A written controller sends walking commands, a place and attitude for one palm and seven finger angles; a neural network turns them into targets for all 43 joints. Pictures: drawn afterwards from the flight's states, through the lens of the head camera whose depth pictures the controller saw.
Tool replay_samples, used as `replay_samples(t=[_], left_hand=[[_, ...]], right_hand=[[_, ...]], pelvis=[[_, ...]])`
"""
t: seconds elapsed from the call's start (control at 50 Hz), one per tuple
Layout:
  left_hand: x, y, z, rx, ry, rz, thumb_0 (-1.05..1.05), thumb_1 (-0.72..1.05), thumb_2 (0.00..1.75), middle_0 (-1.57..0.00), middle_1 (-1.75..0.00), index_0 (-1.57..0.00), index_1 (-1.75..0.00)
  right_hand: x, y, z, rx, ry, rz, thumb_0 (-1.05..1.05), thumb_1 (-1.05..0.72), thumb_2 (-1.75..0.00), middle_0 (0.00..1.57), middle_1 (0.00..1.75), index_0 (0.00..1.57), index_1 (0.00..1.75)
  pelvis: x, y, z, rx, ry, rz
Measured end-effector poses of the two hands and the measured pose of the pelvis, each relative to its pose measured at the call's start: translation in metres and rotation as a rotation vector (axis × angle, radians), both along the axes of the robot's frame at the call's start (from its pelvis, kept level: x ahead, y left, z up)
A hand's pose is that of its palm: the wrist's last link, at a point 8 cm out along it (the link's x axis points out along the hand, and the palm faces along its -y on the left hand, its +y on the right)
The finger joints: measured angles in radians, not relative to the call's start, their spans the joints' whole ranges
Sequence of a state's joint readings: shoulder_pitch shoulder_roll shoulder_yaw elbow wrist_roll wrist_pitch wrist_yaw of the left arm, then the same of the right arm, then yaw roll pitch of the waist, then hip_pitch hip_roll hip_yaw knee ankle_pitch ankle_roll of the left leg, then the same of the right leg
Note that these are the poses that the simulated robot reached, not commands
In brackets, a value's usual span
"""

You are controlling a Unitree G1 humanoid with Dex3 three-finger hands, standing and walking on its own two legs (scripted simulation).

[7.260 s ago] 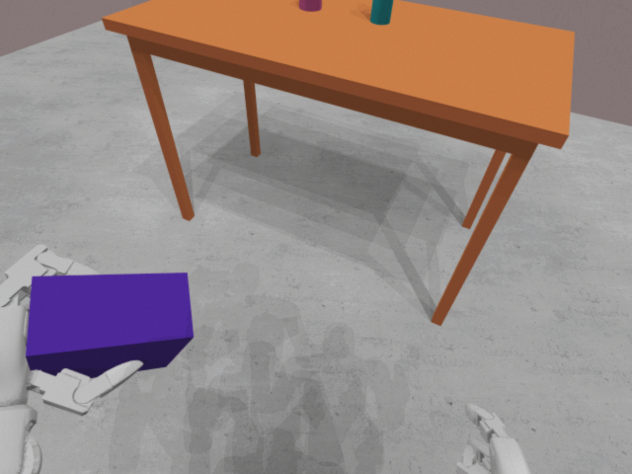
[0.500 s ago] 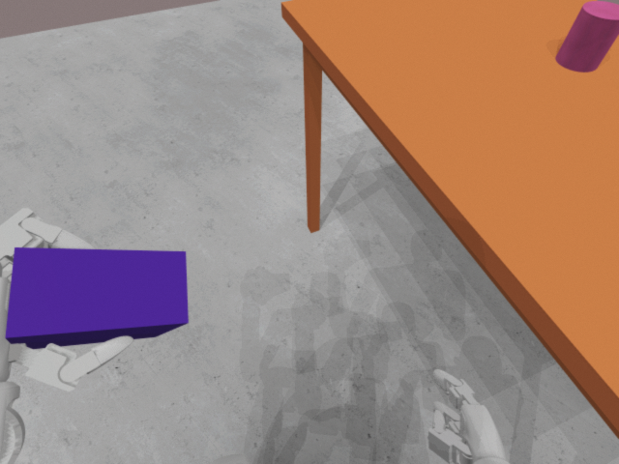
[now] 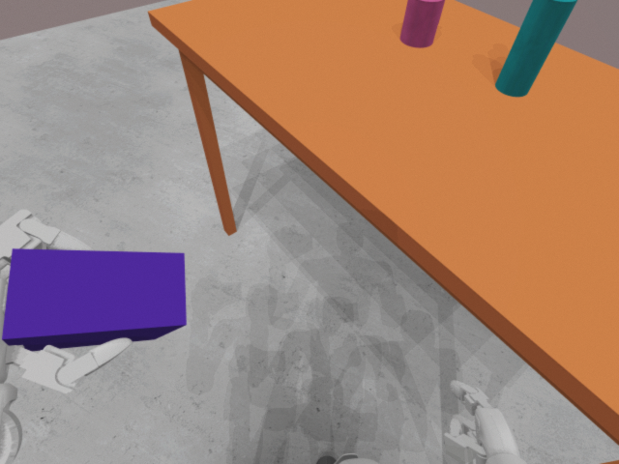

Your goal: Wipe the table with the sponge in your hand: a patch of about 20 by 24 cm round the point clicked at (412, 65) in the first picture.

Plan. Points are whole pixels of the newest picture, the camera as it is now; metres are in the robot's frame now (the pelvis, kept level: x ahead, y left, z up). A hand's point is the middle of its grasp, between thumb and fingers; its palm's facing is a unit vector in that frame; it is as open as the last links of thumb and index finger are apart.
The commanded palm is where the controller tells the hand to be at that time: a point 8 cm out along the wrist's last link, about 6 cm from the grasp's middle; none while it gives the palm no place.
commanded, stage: turn to face it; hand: left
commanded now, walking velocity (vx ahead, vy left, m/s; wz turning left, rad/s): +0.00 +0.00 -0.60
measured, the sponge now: (123, 302) +0.23 +0.21 +0.15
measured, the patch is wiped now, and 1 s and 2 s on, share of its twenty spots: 0.00 0.00 0.00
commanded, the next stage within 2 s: come to a stop and stand still in 1.92 s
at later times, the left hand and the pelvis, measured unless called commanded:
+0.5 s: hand (233, 307) +0.22 +0.10 +0.18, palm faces +0.03 -0.85 -0.53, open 10.6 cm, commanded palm +0.18 +0.16 +0.18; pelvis -0.06 -0.05 +0.00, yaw -19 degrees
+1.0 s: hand (385, 375) +0.18 -0.03 +0.17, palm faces -0.24 -0.82 -0.52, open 10.6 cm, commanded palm +0.16 +0.05 +0.18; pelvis -0.13 -0.07 +0.00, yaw -37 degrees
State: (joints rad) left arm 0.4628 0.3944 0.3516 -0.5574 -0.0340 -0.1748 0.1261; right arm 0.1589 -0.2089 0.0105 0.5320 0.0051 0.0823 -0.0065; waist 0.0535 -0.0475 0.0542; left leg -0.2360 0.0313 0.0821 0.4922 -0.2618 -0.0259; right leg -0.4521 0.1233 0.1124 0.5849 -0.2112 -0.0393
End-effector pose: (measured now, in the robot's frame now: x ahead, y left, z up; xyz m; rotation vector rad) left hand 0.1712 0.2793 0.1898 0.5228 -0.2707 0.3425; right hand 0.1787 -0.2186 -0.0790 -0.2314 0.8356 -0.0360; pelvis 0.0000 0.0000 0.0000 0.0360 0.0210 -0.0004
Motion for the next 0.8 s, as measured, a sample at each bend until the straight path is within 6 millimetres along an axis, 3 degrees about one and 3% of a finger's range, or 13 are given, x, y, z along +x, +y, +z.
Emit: replay_samples(t=[0.1,0.18,0.28,0.34,0.42,0.5,0.66,0.72,0.8], left_hand=[[0.006,-0.012,0.003,0.016,0.001,-0.042,-0.01,-0.53,1.00,-0.67,-1.37,-0.68,-1.36],[0.018,-0.040,0.003,0.025,0.012,-0.100,-0.01,-0.53,1.00,-0.67,-1.37,-0.68,-1.36],[0.035,-0.089,-0.002,0.068,-0.005,-0.212,-0.01,-0.53,1.00,-0.67,-1.37,-0.68,-1.36],[0.038,-0.111,-0.003,0.062,0.024,-0.284,-0.01,-0.53,1.00,-0.67,-1.37,-0.68,-1.36],[0.033,-0.129,0.004,0.089,0.049,-0.366,-0.01,-0.53,1.00,-0.67,-1.37,-0.68,-1.36],[0.028,-0.132,0.011,0.100,0.022,-0.408,-0.01,-0.53,1.00,-0.67,-1.37,-0.68,-1.36],[0.026,-0.134,0.000,0.036,-0.023,-0.423,-0.01,-0.53,1.00,-0.67,-1.37,-0.68,-1.36],[0.025,-0.148,-0.003,0.004,-0.002,-0.432,-0.01,-0.53,1.00,-0.67,-1.37,-0.68,-1.36],[0.020,-0.185,-0.006,0.018,0.007,-0.496,-0.01,-0.53,1.00,-0.67,-1.37,-0.68,-1.36]], right_hand=[[-0.020,0.000,0.006,0.059,-0.078,-0.069,0.01,-0.91,-0.90,0.20,0.30,0.19,0.30],[-0.043,-0.011,0.000,0.104,-0.100,-0.109,0.01,-0.90,-0.90,0.21,0.30,0.20,0.30],[-0.079,-0.049,-0.024,0.108,-0.069,-0.182,0.00,-0.90,-0.90,0.21,0.30,0.20,0.30],[-0.107,-0.076,-0.026,0.069,-0.011,-0.267,0.01,-0.90,-0.90,0.21,0.30,0.20,0.30],[-0.146,-0.104,-0.016,0.013,0.036,-0.374,0.01,-0.91,-0.90,0.21,0.30,0.20,0.30],[-0.178,-0.120,-0.005,-0.039,0.056,-0.437,0.01,-0.91,-0.90,0.20,0.30,0.19,0.30],[-0.214,-0.114,0.004,-0.059,-0.010,-0.513,0.01,-0.91,-0.90,0.20,0.30,0.19,0.30],[-0.221,-0.104,0.001,-0.002,-0.047,-0.526,0.01,-0.91,-0.90,0.20,0.30,0.19,0.30],[-0.233,-0.098,-0.011,0.073,-0.092,-0.523,0.01,-0.91,-0.90,0.20,0.30,0.19,0.30]], pelvis=[[-0.010,-0.005,0.002,-0.023,-0.029,-0.075],[-0.016,-0.018,0.000,-0.050,-0.037,-0.142],[-0.032,-0.042,-0.013,-0.063,-0.047,-0.189],[-0.043,-0.046,-0.009,-0.043,-0.038,-0.233],[-0.052,-0.050,-0.003,-0.023,-0.025,-0.288],[-0.059,-0.049,0.000,-0.010,-0.012,-0.335],[-0.078,-0.044,-0.003,-0.019,-0.032,-0.433],[-0.084,-0.048,-0.001,-0.044,-0.030,-0.476],[-0.098,-0.062,-0.006,-0.060,-0.024,-0.535]])
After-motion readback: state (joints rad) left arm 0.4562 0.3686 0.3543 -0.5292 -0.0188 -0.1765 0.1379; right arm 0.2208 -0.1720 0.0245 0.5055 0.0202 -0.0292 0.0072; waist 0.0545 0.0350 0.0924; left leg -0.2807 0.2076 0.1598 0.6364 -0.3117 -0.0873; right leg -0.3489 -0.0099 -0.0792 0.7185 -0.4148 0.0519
